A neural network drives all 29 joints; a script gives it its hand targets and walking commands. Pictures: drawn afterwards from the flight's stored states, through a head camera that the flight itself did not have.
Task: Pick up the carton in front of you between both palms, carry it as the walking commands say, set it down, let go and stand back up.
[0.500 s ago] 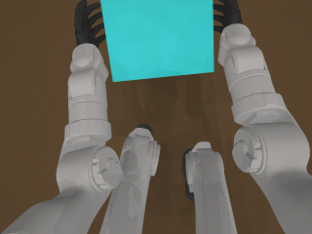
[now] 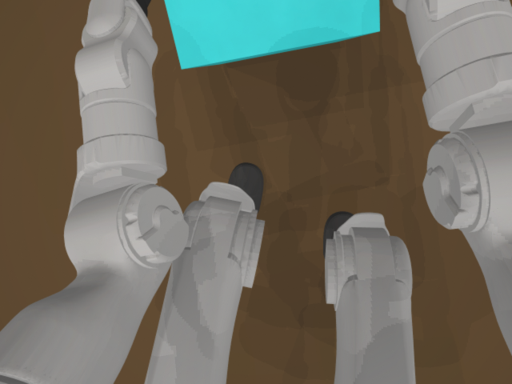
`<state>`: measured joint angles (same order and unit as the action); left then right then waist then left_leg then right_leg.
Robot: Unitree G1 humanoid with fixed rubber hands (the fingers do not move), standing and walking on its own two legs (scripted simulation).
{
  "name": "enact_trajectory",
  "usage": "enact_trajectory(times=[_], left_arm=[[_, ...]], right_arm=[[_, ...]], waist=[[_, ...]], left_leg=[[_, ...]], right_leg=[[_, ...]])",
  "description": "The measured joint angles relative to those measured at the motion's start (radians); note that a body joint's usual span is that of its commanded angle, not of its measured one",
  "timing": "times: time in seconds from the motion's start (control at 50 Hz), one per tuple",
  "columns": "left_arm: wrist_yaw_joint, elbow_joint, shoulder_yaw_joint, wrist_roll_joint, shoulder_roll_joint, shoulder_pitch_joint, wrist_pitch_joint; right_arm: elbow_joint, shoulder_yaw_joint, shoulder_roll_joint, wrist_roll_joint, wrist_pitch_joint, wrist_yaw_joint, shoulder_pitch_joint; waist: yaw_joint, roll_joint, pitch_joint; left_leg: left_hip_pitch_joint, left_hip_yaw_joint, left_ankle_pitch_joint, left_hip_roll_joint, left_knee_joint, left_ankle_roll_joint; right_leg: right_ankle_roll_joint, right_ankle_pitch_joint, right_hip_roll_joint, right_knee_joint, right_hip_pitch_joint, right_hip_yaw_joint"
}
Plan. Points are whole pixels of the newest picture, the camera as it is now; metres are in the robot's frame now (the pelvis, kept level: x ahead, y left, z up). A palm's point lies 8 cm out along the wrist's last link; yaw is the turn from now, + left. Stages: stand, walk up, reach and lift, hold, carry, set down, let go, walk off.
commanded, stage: set down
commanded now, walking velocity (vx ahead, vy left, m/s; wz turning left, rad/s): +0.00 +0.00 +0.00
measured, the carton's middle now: out of the picture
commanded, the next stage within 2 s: none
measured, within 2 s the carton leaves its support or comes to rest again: rests again in 0.52 s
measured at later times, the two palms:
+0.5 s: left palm out of the picture +0.51 +0.26 -0.18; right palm out of the picture +0.59 -0.03 -0.19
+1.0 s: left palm out of the picture +0.52 +0.26 -0.20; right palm out of the picture +0.60 -0.04 -0.21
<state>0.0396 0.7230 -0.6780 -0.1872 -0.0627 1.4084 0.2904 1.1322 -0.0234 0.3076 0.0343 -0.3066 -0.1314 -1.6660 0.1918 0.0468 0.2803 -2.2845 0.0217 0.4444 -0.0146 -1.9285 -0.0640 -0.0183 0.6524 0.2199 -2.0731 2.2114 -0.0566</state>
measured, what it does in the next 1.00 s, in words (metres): stands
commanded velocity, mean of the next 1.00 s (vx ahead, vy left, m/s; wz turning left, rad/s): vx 0.00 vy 0.00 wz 0.00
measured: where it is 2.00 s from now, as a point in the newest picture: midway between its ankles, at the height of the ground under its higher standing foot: (287, 249)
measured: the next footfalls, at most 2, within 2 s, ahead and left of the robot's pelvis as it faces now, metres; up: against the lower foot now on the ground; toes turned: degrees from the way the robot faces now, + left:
none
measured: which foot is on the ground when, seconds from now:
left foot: down 0.00-1.00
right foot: down 0.00-1.00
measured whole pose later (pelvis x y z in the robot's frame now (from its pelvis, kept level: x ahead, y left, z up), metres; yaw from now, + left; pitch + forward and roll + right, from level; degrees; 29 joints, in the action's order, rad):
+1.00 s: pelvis +0.01 +0.00 -0.03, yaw +1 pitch +43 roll +6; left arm -0.05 0.93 -0.73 -0.18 -0.20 1.46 0.19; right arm 1.07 -0.13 0.26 0.16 -0.20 -0.01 -1.63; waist 0.17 0.04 0.35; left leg -2.29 -0.02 0.50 0.02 -2.05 -0.05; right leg 0.04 0.70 0.14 -2.21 2.24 -0.02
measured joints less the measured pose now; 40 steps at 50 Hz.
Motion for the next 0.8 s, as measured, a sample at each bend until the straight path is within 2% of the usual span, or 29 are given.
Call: enact_trajectory(times=[0.2, 0.46, 0.8], left_arm=[[-0.043, 0.032, -0.011, -0.009, -0.044, -0.012, -0.013], [-0.074, 0.089, -0.036, -0.026, -0.086, 0.015, -0.017], [-0.096, 0.158, -0.044, -0.013, -0.116, 0.036, -0.051]], right_arm=[[0.005, -0.063, -0.043, 0.052, 0.037, 0.024, -0.001], [-0.020, -0.131, -0.065, 0.134, 0.050, 0.070, 0.003], [-0.046, -0.166, -0.070, 0.166, 0.078, 0.115, 0.029]], waist=[[0.000, 0.007, 0.000], [-0.011, 0.003, 0.036], [-0.024, -0.010, 0.050]], left_leg=[[-0.009, 0.004, 0.013, 0.012, -0.019, -0.004], [-0.003, -0.014, 0.027, 0.021, -0.064, 0.003], [-0.010, -0.032, 0.052, 0.027, -0.112, 0.010]], right_leg=[[0.023, 0.004, -0.017, -0.015, 0.014, 0.023], [0.031, 0.021, -0.034, -0.066, 0.011, 0.025], [0.045, 0.049, -0.062, -0.120, 0.021, 0.029]])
